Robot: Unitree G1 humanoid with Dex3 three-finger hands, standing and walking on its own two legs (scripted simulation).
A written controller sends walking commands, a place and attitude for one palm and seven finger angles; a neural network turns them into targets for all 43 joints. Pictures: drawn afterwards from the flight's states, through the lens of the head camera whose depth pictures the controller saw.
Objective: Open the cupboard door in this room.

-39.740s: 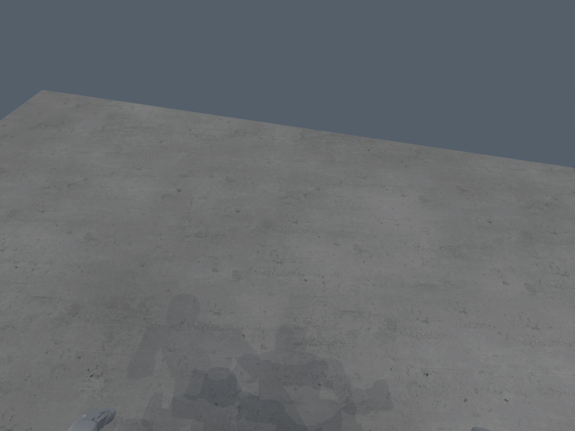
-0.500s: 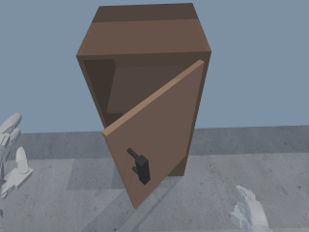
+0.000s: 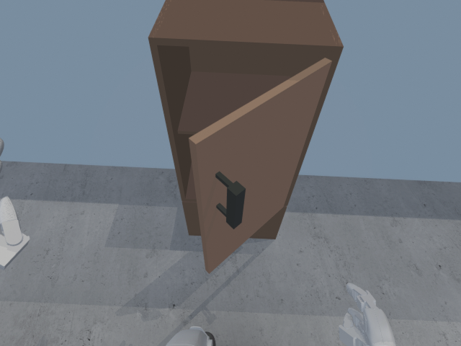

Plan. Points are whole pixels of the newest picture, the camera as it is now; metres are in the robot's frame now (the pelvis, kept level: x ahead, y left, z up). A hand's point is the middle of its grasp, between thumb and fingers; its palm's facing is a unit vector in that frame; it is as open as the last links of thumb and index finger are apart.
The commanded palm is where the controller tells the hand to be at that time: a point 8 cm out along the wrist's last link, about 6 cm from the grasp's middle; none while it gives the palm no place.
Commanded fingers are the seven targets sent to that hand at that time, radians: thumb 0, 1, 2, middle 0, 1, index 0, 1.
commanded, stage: step back with the hand held close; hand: left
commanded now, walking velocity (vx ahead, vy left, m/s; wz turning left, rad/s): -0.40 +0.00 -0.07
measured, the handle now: (227, 200) +0.39 +0.03 -0.01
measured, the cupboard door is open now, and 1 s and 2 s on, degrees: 45 45 45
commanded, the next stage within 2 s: stop stepping back and stand still in 0.36 s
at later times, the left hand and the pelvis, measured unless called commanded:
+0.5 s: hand out of the picture +0.13 +0.26 +0.17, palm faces +0.33 -0.85 -0.42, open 7.4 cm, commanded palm +0.08 +0.31 +0.19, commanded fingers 0.00 0.90 0.90 -0.20 -0.30 -0.20 -0.30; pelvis -0.09 +0.02 +0.00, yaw -5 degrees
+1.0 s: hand out of the picture +0.06 +0.30 +0.17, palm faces +0.41 -0.84 -0.35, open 7.4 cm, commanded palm +0.00 +0.34 +0.19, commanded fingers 0.00 0.90 0.90 -0.20 -0.30 -0.20 -0.30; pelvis -0.16 +0.05 +0.00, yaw -4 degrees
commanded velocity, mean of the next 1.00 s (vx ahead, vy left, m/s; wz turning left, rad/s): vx -0.06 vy -0.02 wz -0.02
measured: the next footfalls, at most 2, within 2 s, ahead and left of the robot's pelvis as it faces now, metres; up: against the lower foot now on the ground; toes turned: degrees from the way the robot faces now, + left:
right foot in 0.40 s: -0.14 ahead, -0.12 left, +0.00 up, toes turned -2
left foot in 0.54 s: +0.05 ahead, +0.08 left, +0.00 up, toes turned -4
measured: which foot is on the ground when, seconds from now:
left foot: down 0.00-0.40, up 0.42-0.52, down 0.54-0.78, up 0.80-0.96, down 0.98-1.00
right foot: down 0.00-0.14, up 0.16-0.38, down 0.40-0.54, up 0.56-0.78, down 0.80-1.00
